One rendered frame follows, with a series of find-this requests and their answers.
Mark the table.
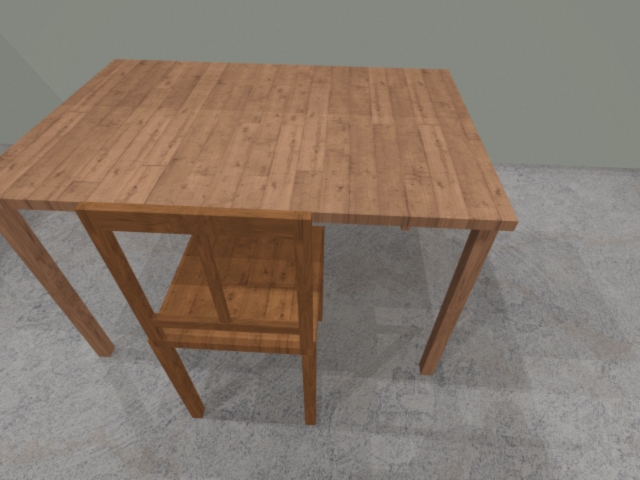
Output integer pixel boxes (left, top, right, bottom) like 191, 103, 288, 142
0, 59, 519, 376

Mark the chair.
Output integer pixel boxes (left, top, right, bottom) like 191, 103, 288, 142
74, 201, 324, 425

